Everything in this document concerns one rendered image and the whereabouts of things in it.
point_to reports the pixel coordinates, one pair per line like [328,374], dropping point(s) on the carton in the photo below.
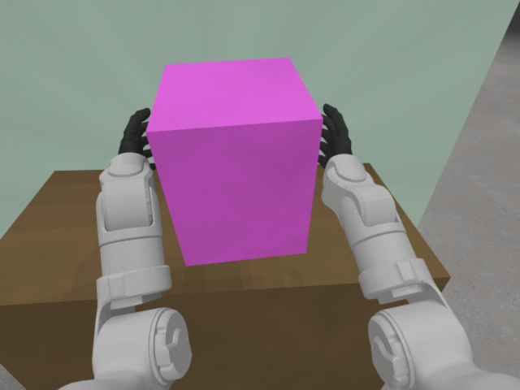
[236,147]

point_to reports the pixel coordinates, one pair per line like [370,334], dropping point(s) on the robot right upper arm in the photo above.
[421,346]

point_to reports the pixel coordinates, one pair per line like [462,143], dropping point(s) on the pedestal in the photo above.
[292,322]

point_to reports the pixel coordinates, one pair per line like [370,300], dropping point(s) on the robot left upper arm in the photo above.
[146,350]

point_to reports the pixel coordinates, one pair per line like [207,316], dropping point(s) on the right robot hand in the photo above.
[337,135]

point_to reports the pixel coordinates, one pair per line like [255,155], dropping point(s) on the robot left forearm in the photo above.
[129,233]

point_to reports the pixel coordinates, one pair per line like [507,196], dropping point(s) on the left robot hand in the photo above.
[133,141]

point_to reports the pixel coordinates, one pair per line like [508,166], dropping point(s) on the robot right forearm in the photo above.
[389,268]

